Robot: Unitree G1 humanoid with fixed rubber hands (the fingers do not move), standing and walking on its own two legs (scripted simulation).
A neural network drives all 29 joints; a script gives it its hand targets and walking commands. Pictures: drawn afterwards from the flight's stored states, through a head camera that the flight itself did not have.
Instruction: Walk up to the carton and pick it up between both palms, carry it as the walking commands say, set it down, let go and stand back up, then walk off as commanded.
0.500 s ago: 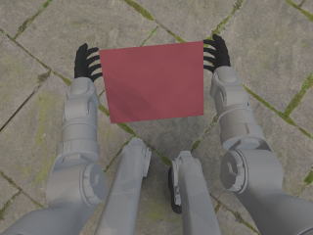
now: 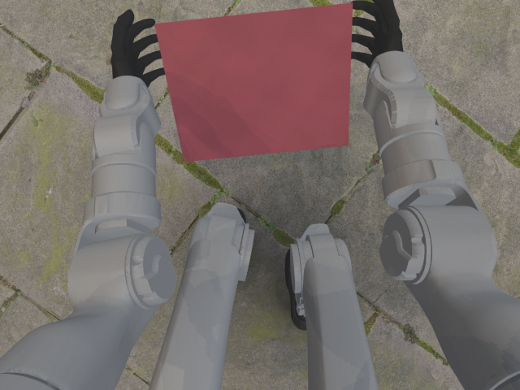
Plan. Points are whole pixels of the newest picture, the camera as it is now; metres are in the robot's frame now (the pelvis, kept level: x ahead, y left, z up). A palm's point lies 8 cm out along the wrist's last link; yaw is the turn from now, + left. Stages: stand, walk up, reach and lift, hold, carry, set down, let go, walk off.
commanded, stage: set down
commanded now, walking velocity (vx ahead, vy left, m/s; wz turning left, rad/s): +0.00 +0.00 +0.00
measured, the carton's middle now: (258, 80) +0.52 +0.08 -0.22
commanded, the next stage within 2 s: none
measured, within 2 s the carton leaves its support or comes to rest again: neither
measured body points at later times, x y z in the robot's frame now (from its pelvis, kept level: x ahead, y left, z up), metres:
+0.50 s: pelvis +0.00 +0.00 -0.05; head +0.35 +0.02 +0.22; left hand +0.50 +0.25 -0.20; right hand +0.58 -0.08 -0.21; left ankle +0.14 +0.11 -0.43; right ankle +0.08 -0.09 -0.43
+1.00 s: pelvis +0.00 +0.00 -0.08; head +0.37 +0.01 +0.18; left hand +0.51 +0.25 -0.24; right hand +0.59 -0.08 -0.24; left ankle +0.14 +0.11 -0.43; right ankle +0.08 -0.09 -0.43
